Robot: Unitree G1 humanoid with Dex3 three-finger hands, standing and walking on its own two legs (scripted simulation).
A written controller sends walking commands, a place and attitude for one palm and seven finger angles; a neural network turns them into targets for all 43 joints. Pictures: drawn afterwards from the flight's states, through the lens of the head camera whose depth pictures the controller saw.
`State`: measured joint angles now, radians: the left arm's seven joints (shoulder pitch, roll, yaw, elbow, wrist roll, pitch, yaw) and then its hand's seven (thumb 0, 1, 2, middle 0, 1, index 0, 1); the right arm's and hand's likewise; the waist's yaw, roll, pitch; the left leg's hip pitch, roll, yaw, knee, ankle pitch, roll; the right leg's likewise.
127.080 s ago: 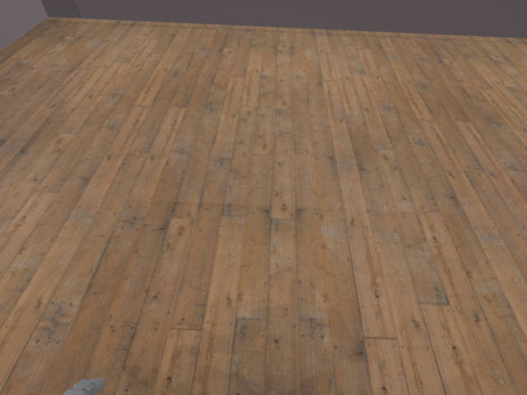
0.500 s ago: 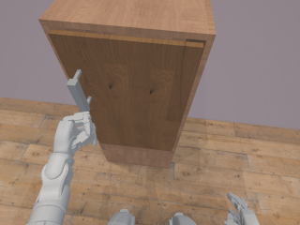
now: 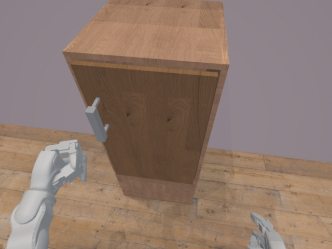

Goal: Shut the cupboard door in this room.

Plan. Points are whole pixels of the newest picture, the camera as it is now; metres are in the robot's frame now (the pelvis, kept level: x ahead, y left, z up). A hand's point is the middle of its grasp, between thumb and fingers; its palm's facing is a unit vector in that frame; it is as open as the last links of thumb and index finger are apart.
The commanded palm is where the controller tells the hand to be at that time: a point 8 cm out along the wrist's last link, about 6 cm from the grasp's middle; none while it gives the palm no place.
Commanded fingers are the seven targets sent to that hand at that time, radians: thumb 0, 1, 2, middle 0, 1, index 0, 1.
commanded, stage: draw the hand back to the body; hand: left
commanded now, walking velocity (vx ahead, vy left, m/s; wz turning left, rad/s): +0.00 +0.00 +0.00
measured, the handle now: (99, 120) +0.46 +0.22 +0.03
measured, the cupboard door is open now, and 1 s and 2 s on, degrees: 0 0 0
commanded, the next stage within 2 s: step back with the hand held close in 1.16 s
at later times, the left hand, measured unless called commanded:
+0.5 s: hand (30, 167) +0.23 +0.25 +0.16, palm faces +0.35 -0.88 -0.33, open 4.0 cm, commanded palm +0.18 +0.29 +0.18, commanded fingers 0.00 0.90 0.90 -0.56 -0.69 -0.56 -0.69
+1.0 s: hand out of the picture +0.20 +0.27 +0.20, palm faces +0.46 -0.80 -0.38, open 7.2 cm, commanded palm +0.16 +0.30 +0.22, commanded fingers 0.00 0.90 0.90 -0.20 -0.30 -0.20 -0.30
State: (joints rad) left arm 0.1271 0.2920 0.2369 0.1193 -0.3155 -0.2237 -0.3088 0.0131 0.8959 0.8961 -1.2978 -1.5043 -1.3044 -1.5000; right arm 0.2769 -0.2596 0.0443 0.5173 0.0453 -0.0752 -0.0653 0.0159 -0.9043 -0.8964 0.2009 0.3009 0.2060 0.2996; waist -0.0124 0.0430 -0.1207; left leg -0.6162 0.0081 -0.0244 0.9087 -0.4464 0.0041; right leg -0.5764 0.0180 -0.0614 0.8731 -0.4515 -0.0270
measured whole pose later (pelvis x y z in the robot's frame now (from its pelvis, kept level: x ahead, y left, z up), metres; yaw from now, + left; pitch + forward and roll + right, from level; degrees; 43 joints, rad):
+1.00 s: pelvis +0.01 +0.00 +0.05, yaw -1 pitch -4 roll +0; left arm 0.44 0.33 0.35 -0.36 -0.07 -0.06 0.10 0.01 0.89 0.90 -0.24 -0.35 -0.25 -0.34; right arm 0.20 -0.23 0.03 0.64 0.00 -0.10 -0.08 0.02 -0.90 -0.90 0.20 0.30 0.20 0.30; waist 0.07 0.06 -0.01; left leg -0.12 -0.01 0.00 0.44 -0.26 0.01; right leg -0.10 0.01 -0.03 0.44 -0.28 -0.02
